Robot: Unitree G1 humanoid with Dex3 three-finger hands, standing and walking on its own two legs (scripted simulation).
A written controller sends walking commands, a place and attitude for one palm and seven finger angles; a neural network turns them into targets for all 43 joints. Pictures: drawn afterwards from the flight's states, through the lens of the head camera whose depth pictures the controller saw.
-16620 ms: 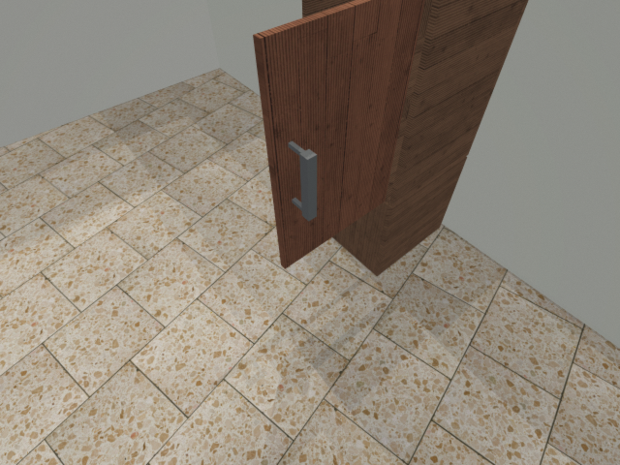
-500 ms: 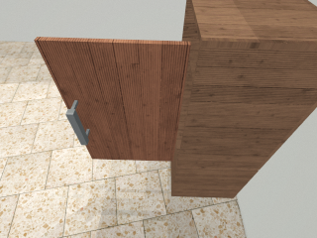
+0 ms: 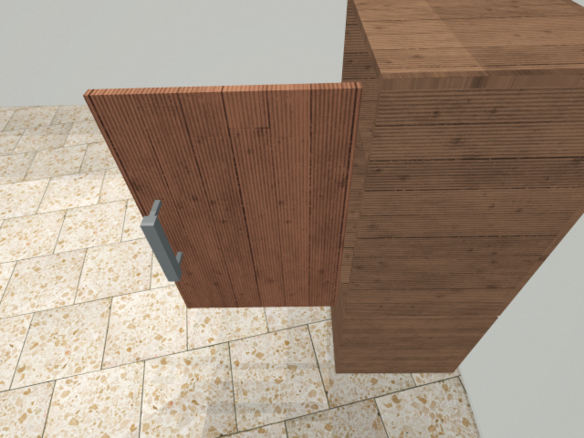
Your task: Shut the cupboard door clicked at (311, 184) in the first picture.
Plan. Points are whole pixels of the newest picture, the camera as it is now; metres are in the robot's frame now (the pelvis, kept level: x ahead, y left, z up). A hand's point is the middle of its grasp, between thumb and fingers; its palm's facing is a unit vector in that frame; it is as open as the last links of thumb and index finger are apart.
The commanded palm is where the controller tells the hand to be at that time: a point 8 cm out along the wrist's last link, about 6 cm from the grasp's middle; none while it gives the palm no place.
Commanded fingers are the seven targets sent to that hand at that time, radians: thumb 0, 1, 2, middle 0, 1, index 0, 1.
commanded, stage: look again from close up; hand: left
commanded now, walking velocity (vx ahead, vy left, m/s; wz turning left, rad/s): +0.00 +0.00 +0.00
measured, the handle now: (166, 242) +0.46 +0.27 -0.04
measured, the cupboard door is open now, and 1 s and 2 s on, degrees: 90 90 90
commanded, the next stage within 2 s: raise the hand and make a fist in 0.12 s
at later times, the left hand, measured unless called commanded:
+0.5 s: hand (177, 375) +0.20 +0.17 +0.00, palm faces +0.12 -0.99 +0.03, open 6.8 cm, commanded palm +0.10 +0.23 -0.07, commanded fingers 0.00 0.90 0.90 -0.46 -0.58 -0.46 -0.58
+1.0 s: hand (187, 429) +0.16 +0.16 -0.07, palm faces -0.06 -1.00 +0.02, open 4.4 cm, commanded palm +0.11 +0.23 -0.05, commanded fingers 0.00 0.90 0.90 -0.92 -1.08 -0.92 -1.08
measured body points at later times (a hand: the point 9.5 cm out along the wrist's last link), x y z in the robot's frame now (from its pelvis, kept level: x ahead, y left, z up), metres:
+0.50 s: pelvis -0.03 +0.00 -0.04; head -0.01 +0.00 +0.41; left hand +0.19 +0.22 +0.00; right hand +0.14 -0.26 -0.10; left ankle -0.04 +0.08 -0.74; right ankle +0.02 -0.12 -0.74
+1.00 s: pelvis -0.06 -0.02 -0.11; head +0.02 -0.02 +0.34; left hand +0.15 +0.22 -0.07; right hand +0.14 -0.22 -0.19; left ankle -0.04 +0.08 -0.74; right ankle +0.02 -0.12 -0.74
